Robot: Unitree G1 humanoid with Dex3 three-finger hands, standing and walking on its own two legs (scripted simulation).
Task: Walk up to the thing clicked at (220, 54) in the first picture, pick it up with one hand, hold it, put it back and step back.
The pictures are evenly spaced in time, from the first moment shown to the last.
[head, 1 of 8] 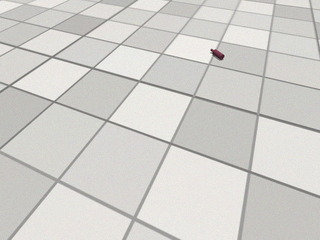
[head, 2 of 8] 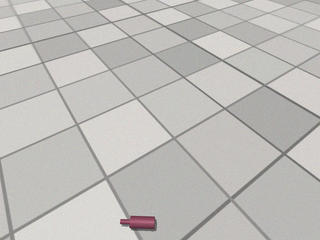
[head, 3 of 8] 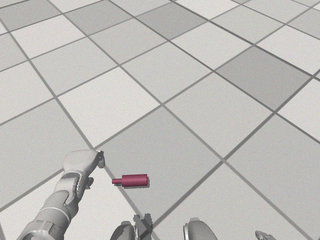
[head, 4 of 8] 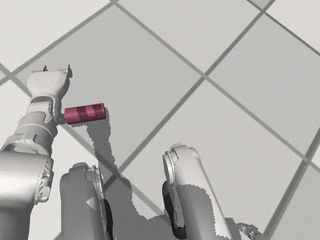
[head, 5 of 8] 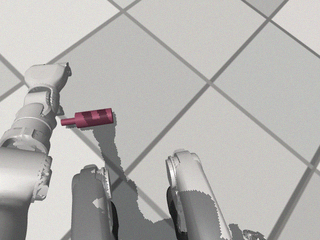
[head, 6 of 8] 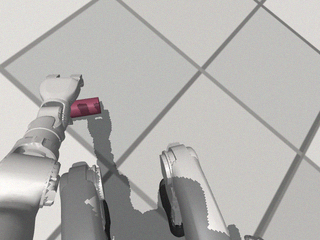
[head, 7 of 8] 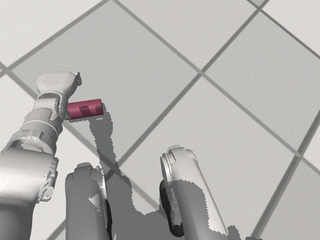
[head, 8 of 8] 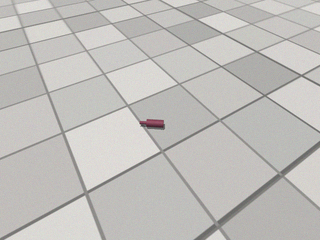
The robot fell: no
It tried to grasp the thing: yes
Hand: left
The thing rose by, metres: 0.00
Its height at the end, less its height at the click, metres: +0.00
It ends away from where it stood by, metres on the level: 0.06
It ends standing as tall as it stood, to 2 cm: yes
